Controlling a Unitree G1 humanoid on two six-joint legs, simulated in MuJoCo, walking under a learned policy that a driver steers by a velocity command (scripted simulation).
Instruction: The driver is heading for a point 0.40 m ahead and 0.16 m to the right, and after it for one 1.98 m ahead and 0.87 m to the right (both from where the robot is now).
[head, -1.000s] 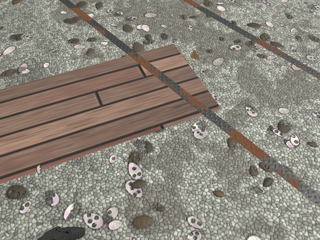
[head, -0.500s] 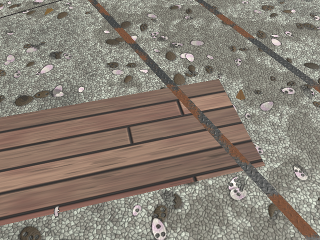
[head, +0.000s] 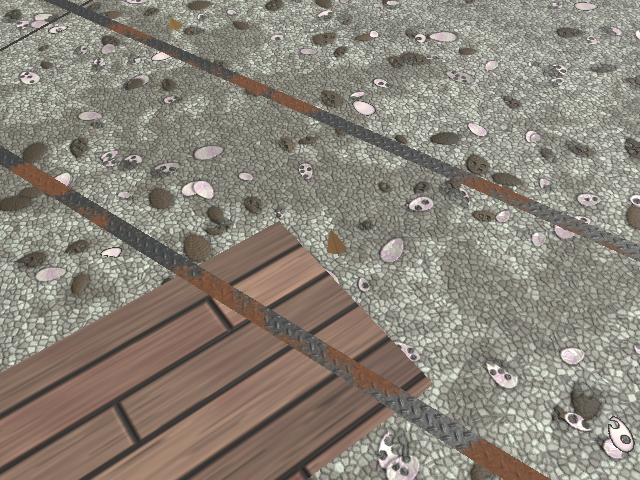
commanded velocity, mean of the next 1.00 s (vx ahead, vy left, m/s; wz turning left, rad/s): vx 0.27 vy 0.00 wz -0.58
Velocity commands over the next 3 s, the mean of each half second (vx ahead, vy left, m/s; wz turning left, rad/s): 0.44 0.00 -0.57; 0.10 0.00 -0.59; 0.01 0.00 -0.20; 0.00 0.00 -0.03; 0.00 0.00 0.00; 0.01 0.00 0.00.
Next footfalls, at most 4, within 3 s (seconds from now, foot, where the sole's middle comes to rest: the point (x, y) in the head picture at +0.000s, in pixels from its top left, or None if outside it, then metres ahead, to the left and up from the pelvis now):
0.12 right None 0.23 -0.13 -0.78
0.60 left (333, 456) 0.54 -0.02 -0.78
1.04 right None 0.34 -0.21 -0.78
1.38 left None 0.49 -0.02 -0.78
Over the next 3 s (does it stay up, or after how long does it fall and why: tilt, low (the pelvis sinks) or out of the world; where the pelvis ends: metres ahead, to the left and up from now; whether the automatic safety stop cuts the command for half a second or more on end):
stays up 0.39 -0.09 0.00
